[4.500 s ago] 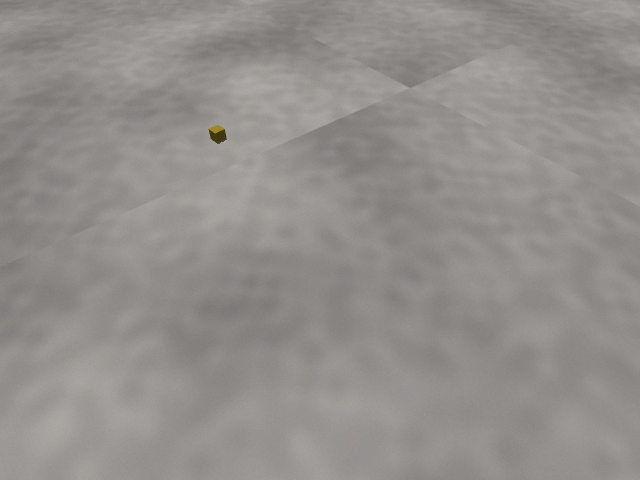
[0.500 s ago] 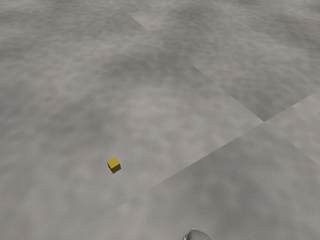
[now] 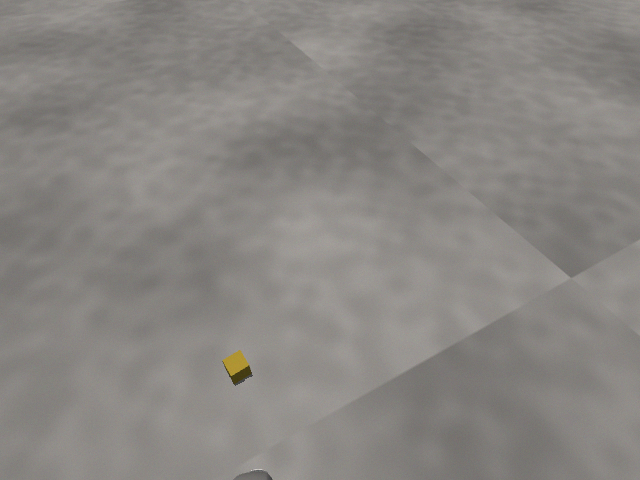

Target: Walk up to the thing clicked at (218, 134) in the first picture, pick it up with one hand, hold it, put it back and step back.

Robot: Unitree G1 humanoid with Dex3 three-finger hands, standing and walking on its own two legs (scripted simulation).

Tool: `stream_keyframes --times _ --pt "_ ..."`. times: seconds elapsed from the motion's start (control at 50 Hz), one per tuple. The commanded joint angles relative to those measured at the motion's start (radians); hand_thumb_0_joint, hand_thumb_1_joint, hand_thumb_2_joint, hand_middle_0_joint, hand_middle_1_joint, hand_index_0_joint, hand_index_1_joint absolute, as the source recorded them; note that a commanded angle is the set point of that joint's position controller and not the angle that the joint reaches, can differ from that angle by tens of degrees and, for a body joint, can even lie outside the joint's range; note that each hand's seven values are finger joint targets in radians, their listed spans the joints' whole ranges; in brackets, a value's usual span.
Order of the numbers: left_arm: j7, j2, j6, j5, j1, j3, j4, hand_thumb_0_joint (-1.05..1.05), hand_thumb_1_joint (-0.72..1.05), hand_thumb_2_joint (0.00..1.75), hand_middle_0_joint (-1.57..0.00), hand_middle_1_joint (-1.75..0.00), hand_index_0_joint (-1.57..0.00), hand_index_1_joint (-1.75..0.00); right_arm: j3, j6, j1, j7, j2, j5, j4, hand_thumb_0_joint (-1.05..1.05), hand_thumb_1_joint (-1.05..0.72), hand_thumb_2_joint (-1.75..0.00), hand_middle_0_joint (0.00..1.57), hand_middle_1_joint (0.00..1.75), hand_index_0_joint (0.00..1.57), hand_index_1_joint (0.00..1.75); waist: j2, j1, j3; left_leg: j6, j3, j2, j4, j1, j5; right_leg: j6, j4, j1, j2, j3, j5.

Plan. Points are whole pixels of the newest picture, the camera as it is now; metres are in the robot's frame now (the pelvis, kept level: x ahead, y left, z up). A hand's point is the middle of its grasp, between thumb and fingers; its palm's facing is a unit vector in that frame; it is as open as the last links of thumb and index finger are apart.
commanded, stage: walk up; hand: left
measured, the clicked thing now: (237, 367) +0.57 +0.29 -0.74
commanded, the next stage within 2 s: none
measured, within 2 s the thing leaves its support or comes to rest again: neither
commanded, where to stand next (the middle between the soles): +0.23 +0.01 m, yaw +0 degrees
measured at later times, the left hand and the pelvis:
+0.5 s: hand (153, 440) +0.21 +0.26 -0.15, palm faces -0.07 -0.91 -0.41, open 7.4 cm; pelvis +0.11 -0.01 -0.02, yaw -2 degrees
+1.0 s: hand (149, 447) +0.20 +0.27 -0.17, palm faces -0.01 -0.94 -0.34, open 7.4 cm; pelvis +0.15 +0.01 +0.00, yaw +0 degrees
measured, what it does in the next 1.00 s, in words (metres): walks ahead: left foot, then right foot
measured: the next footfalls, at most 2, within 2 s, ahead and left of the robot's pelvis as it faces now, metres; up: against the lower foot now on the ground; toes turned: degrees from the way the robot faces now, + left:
left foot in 0.04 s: +0.14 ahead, +0.14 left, +0.00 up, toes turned +4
right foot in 0.46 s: +0.22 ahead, -0.13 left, +0.00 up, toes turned -1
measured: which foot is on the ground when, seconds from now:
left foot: up 0.00-0.02, down 0.04-0.48, up 0.50-0.78, down 0.80-1.00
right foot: down 0.00-0.06, up 0.08-0.44, down 0.46-1.00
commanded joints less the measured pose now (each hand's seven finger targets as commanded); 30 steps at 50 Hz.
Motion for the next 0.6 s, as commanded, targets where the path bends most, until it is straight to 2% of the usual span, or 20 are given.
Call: stream_keyframes --times 0.0,0.02,0.04,0.06,0.08,0.1,0.14,0.16,0.18,0.24,0.34,0.38,0.42,0.44,0.46,0.48,0.5,0.54,0.56,0.58 --pt "0.009 0.244 -0.02 0.001 -0.089 0.069 -0.094 0.0 0.9 0.9 -0.2 -0.3 -0.2 -0.3 -0.075 -0.047 0.16 -0.025 -0.186 -0.001 -0.018 0.0 -0.9 -0.9 0.2 0.3 0.2 0.3 -0.066 -0.106 -0.052 0.012 0.054 -0.048 -0.097 0.368 0.036 -0.139 -0.023 -0.286 -0.166 0.134 -0.233" --pt "0.01 0.196 -0.013 0.003 -0.054 0.054 -0.092 0.0 0.9 0.9 -0.2 -0.3 -0.2 -0.3 -0.085 -0.053 0.219 -0.036 -0.215 -0.003 0.0 0.0 -0.9 -0.9 0.2 0.3 0.2 0.3 0.054 -0.129 -0.075 0.029 0.017 -0.041 -0.14 0.463 -0.094 -0.119 0.149 -0.361 -0.115 0.092 -0.251" --pt "0.008 0.119 -0.008 -0.005 0.006 0.031 -0.091 0.0 0.9 0.9 -0.2 -0.3 -0.2 -0.3 -0.101 -0.06 0.241 -0.045 -0.289 -0.013 -0.009 0.0 -0.9 -0.9 0.2 0.3 0.2 0.3 0.295 -0.13 -0.067 0.093 -0.309 0.14 -0.328 0.497 -0.389 -0.063 0.463 -0.488 -0.003 -0.003 -0.23" --pt "0.014 0.135 -0.001 -0.013 0.044 0.034 -0.079 0.0 0.9 0.9 -0.2 -0.3 -0.2 -0.3 -0.097 -0.068 0.19 -0.05 -0.323 -0.01 -0.058 0.0 -0.9 -0.9 0.2 0.3 0.2 0.3 0.226 -0.093 -0.024 0.179 -0.652 0.32 -0.467 0.446 -0.469 -0.038 0.597 -0.591 0.067 0.073 -0.209" --pt "0.027 0.23 0.006 -0.006 0.02 0.055 -0.059 0.0 0.9 0.9 -0.2 -0.3 -0.2 -0.3 -0.1 -0.064 0.146 -0.046 -0.344 0.02 -0.07 0.0 -0.9 -0.9 0.2 0.3 0.2 0.3 0.161 -0.092 0.028 0.258 -0.691 0.38 -0.471 0.359 -0.477 -0.045 0.635 -0.563 -0.011 0.14 -0.218" --pt "0.03 0.251 0.002 -0.004 -0.021 0.054 -0.058 0.0 0.9 0.9 -0.2 -0.3 -0.2 -0.3 -0.094 -0.063 0.118 -0.05 -0.318 0.02 -0.07 0.0 -0.9 -0.9 0.2 0.3 0.2 0.3 0.109 -0.078 0.086 0.269 -0.624 0.356 -0.466 0.286 -0.373 -0.041 0.634 -0.548 -0.044 0.162 -0.171" --pt "0.024 0.24 0.002 -0.013 -0.005 0.064 -0.02 0.0 0.9 0.9 -0.2 -0.3 -0.2 -0.3 -0.064 -0.072 0.082 -0.057 -0.251 0.014 -0.082 0.0 -0.9 -0.9 0.2 0.3 0.2 0.3 0.071 -0.05 0.071 0.211 -0.373 0.246 -0.422 0.265 -0.054 -0.03 0.583 -0.462 -0.059 0.193 -0.095" --pt "0.018 0.23 0.005 -0.015 0.02 0.062 -0.013 0.0 0.9 0.9 -0.2 -0.3 -0.2 -0.3 -0.06 -0.077 0.087 -0.059 -0.246 0.016 -0.082 0.0 -0.9 -0.9 0.2 0.3 0.2 0.3 0.094 -0.043 0.052 0.19 -0.281 0.215 -0.392 0.265 0.055 -0.027 0.537 -0.43 -0.068 0.17 -0.071" --pt "0.012 0.219 0.011 -0.015 0.031 0.062 -0.007 0.0 0.9 0.9 -0.2 -0.3 -0.2 -0.3 -0.061 -0.078 0.082 -0.061 -0.249 0.02 -0.081 0.0 -0.9 -0.9 0.2 0.3 0.2 0.3 0.107 -0.037 0.028 0.195 -0.232 0.203 -0.377 0.25 0.095 -0.018 0.511 -0.39 -0.068 0.14 -0.053" --pt "-0.003 0.195 0.023 -0.009 -0.006 0.059 -0.02 0.0 0.9 0.9 -0.2 -0.3 -0.2 -0.3 -0.063 -0.073 0.07 -0.064 -0.255 0.015 -0.1 0.0 -0.9 -0.9 0.2 0.3 0.2 0.3 0.132 -0.047 0.009 0.221 -0.157 0.185 -0.377 0.246 0.086 0.007 0.38 -0.35 -0.071 0.097 -0.019" --pt "0.016 0.144 0.02 -0.014 -0.052 0.049 -0.007 0.0 0.9 0.9 -0.2 -0.3 -0.2 -0.3 -0.037 -0.048 0.037 -0.074 -0.223 0.015 -0.098 0.0 -0.9 -0.9 0.2 0.3 0.2 0.3 0.133 -0.035 -0.01 0.196 -0.046 0.152 -0.232 0.158 0.501 0.009 0.198 -0.172 -0.026 0.032 0.099" --pt "0.027 0.142 0.017 -0.012 -0.052 0.049 0.013 0.0 0.9 0.9 -0.2 -0.3 -0.2 -0.3 -0.034 -0.03 0.016 -0.077 -0.22 0.024 -0.095 0.0 -0.9 -0.9 0.2 0.3 0.2 0.3 0.107 -0.03 -0.037 0.175 -0.037 0.134 -0.161 0.144 0.442 0.0 0.114 -0.103 0.007 0.006 0.138" --pt "0.039 0.168 0.001 -0.008 0.004 0.057 0.049 0.0 0.9 0.9 -0.2 -0.3 -0.2 -0.3 -0.013 -0.014 0.005 -0.078 -0.176 0.035 -0.095 0.0 -0.9 -0.9 0.2 0.3 0.2 0.3 0.012 0.006 -0.086 0.118 -0.021 0.076 -0.013 0.11 0.253 -0.018 -0.025 0.056 0.016 0.03 0.24" --pt "0.044 0.213 -0.007 -0.003 0.01 0.07 0.05 0.0 0.9 0.9 -0.2 -0.3 -0.2 -0.3 0.004 -0.011 0.042 -0.078 -0.124 0.038 -0.092 0.0 -0.9 -0.9 0.2 0.3 0.2 0.3 -0.127 0.013 -0.128 0.082 0.017 0.026 0.112 0.048 0.064 -0.045 -0.068 0.134 -0.073 0.135 0.299" --pt "0.042 0.292 -0.013 0.001 0.045 0.093 0.024 0.0 0.9 0.9 -0.2 -0.3 -0.2 -0.3 0.018 -0.009 0.092 -0.073 -0.086 0.035 -0.107 0.0 -0.9 -0.9 0.2 0.3 0.2 0.3 -0.302 0.008 -0.162 0.053 0.063 -0.07 0.287 -0.073 -0.275 -0.124 -0.156 0.187 -0.272 0.458 0.106" --pt "0.04 0.316 -0.01 -0.005 -0.001 0.09 0.011 0.0 0.9 0.9 -0.2 -0.3 -0.2 -0.3 -0.004 0.006 0.095 -0.08 -0.159 0.026 -0.078 0.0 -0.9 -0.9 0.2 0.3 0.2 0.3 -0.231 0.009 -0.121 0.044 0.005 -0.073 0.375 -0.109 -0.387 -0.232 -0.217 0.12 -0.364 0.587 -0.072" --pt "0.041 0.332 -0.001 -0.006 -0.032 0.095 0.007 0.0 0.9 0.9 -0.2 -0.3 -0.2 -0.3 -0.023 0.01 0.075 -0.087 -0.209 0.016 -0.061 0.0 -0.9 -0.9 0.2 0.3 0.2 0.3 -0.231 0.014 -0.075 0.042 -0.018 -0.04 0.384 -0.109 -0.409 -0.265 -0.232 0.043 -0.374 0.614 -0.2" --pt "0.043 0.28 0.006 -0.004 -0.056 0.077 0.002 0.0 0.9 0.9 -0.2 -0.3 -0.2 -0.3 -0.028 0.007 0.045 -0.082 -0.211 0.026 -0.034 0.0 -0.9 -0.9 0.2 0.3 0.2 0.3 -0.21 0.006 -0.024 0.037 -0.061 -0.015 0.35 -0.103 -0.335 -0.225 -0.243 -0.03 -0.286 0.48 -0.221" --pt "0.045 0.264 0.004 -0.003 -0.083 0.069 0.002 0.0 0.9 0.9 -0.2 -0.3 -0.2 -0.3 -0.026 0.01 0.064 -0.077 -0.202 0.027 -0.014 0.0 -0.9 -0.9 0.2 0.3 0.2 0.3 -0.211 -0.009 -0.021 0.032 -0.049 -0.012 0.326 -0.089 -0.283 -0.198 -0.241 -0.048 -0.244 0.404 -0.229" --pt "0.044 0.261 0.002 0.001 -0.09 0.065 0.0 0.0 0.9 0.9 -0.2 -0.3 -0.2 -0.3 -0.021 0.011 0.067 -0.072 -0.188 0.022 -0.005 0.0 -0.9 -0.9 0.2 0.3 0.2 0.3 -0.23 -0.012 -0.027 0.03 -0.035 -0.022 0.297 -0.087 -0.26 -0.192 -0.232 -0.045 -0.225 0.372 -0.198"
